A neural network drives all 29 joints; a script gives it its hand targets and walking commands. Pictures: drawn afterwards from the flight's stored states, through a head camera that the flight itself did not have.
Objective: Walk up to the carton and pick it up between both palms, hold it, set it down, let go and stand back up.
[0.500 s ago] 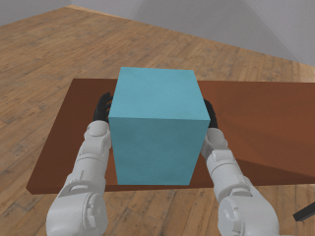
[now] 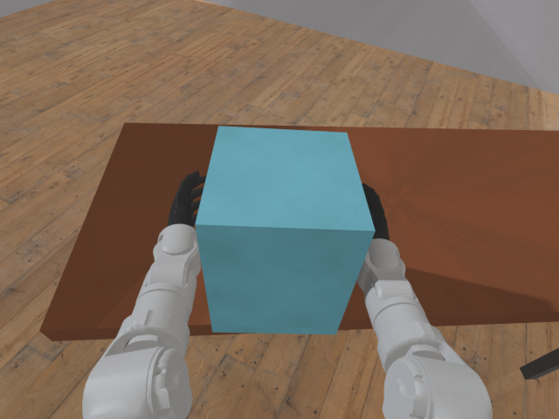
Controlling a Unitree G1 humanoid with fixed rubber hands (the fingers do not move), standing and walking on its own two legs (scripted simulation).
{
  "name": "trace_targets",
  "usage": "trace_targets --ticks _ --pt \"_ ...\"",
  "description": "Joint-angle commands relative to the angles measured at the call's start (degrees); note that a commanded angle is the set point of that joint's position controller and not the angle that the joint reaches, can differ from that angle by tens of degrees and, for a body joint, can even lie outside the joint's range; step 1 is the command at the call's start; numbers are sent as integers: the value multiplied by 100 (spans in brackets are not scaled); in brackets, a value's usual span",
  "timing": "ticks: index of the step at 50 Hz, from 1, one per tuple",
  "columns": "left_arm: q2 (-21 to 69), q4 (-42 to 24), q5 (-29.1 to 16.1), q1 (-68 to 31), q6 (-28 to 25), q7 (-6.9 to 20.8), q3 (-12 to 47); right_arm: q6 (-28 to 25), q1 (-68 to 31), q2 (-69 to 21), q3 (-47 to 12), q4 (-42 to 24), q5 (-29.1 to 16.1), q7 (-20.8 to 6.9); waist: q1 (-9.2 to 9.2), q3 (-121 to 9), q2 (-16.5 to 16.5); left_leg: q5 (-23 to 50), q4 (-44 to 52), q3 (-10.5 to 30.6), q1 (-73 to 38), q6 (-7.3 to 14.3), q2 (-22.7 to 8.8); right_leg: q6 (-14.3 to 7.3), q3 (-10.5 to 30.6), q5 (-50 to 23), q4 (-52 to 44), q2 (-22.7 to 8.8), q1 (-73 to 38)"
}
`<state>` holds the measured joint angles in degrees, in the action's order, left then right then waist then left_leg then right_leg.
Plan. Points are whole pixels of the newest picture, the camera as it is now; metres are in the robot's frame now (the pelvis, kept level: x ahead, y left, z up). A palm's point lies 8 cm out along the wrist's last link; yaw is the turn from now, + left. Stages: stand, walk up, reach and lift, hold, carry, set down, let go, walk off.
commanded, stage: set down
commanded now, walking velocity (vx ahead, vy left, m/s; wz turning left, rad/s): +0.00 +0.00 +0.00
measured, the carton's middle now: (279, 233) +0.40 +0.02 +0.04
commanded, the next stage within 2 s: none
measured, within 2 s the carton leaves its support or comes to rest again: rests again in 0.72 s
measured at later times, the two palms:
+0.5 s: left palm (193, 236) +0.39 +0.16 +0.03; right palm (376, 246) +0.39 -0.13 +0.04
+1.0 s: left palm (192, 238) +0.39 +0.16 +0.03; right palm (375, 252) +0.38 -0.13 +0.03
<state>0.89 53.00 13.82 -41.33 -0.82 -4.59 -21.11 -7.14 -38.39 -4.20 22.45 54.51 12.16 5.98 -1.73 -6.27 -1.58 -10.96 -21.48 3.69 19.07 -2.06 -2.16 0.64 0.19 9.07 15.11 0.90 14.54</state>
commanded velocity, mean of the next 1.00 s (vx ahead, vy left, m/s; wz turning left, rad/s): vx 0.00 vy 0.00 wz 0.00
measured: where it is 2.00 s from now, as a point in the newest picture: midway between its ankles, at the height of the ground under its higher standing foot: outside the picture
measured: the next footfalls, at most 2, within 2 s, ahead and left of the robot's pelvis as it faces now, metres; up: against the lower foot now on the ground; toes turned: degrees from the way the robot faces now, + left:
none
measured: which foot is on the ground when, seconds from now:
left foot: down 0.00-1.00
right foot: down 0.00-1.00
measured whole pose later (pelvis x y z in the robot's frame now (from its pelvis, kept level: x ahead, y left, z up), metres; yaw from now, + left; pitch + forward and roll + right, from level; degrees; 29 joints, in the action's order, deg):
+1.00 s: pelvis -0.01 +0.00 +0.00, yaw -2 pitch +13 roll -1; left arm 0.9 63.2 17.8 -43.8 -15.5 -3.6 -27.7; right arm -18.2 -39.8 -4.8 29.4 59.6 21.4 6.0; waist -3.3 -5.8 -1.6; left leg -9.6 -21.4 -0.2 24.5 -1.8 -2.9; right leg 0.6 1.6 8.8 18.5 0.7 22.5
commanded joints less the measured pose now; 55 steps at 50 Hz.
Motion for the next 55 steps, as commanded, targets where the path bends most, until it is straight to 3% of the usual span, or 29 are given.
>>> trace_targets --ticks 1,12,26,31,32,34,36,44,45,47,49,50,51,53,54,55 --pt "3885 -498 -9 -3983 -499 697 1928 -712 -4641 -3185 -1831 -1091 153 -899 95 -3736 539 3423 -332 -819 -1834 -449 180 18 -570 -2939 351 236 -1433" --pt "3711 -31 -131 -4059 -1251 667 1955 -927 -4445 -3679 -2409 -947 138 -828 -26 -3988 235 2798 -174 -783 -685 -203 216 169 -312 -4034 797 43 -2207" --pt "3672 543 -232 -4207 -1858 752 2041 -1014 -4193 -3832 -2585 -540 171 -816 74 -3999 232 2838 -294 -698 -674 -248 189 142 -248 -3820 916 30 -1876" --pt "3501 660 -176 -4202 -1887 814 1921 -1064 -4141 -3658 -2363 -400 334 -903 19 -3893 314 3082 -342 -751 -927 -328 154 91 -286 -3566 862 50 -1668" --pt "3320 491 -105 -4132 -1884 805 1545 -1041 -3880 -3825 -2302 -275 444 -832 -118 -3667 136 2858 -218 -781 -612 -97 175 177 -298 -3668 846 16 -1597" --pt "3236 401 87 -4094 -1827 823 1363 -1092 -3756 -3779 -2018 -143 625 -783 -117 -3574 241 2576 -60 -859 -527 -51 165 175 -331 -3444 826 -12 -1703" --pt "3093 541 208 -4033 -1772 816 1128 -1181 -3818 -3668 -1783 -180 813 -771 -183 -3467 144 2491 -37 -937 -521 -1 172 191 -362 -3283 759 -17 -1613" --pt "2669 583 575 -3591 -1660 646 721 -1394 -3689 -2990 -1033 -28 1275 -790 -324 -3492 308 2339 -16 -1130 -623 -71 138 52 -458 -2519 633 40 -1325" --pt "2525 668 643 -3441 -1640 640 576 -1354 -3532 -2961 -965 86 1390 -787 -352 -3283 164 2236 14 -1172 -532 -40 150 77 -462 -2417 602 25 -1408" --pt "2119 614 627 -3302 -1599 549 499 -1370 -3509 -2436 -818 154 1217 -745 -338 -3250 199 2500 -90 -1185 -639 -71 124 30 -453 -2515 635 97 -1265" --pt "2205 627 735 -3402 -1558 593 364 -1339 -3523 -2614 -608 291 1362 -750 -283 -3154 153 2233 14 -1198 -624 -46 136 57 -478 -2304 558 56 -1206" --pt "1779 751 735 -3201 -1539 552 313 -1317 -3352 -2189 -598 325 1289 -721 -339 -3105 96 2165 9 -1256 -560 -33 152 59 -455 -2291 610 88 -1269" --pt "2136 656 804 -3455 -1530 597 259 -1283 -3603 -2722 -512 323 1420 -754 -329 -2953 1 1893 82 -1238 -436 39 160 101 -463 -2130 571 47 -1207" --pt "1705 708 658 -3350 -1537 523 297 -1332 -3483 -2126 -474 295 1322 -710 -357 -3298 196 2138 5 -1270 -517 -11 183 65 -423 -2302 656 70 -1270" --pt "1998 743 815 -3364 -1513 547 157 -1273 -3480 -2517 -350 425 1448 -744 -326 -2981 100 2019 54 -1254 -429 33 205 74 -438 -2129 560 46 -1210" --pt "1760 656 759 -3435 -1540 496 252 -1290 -3491 -2169 -380 341 1352 -751 -374 -3312 263 2285 -16 -1273 -574 -36 177 28 -432 -2195 640 92 -1140"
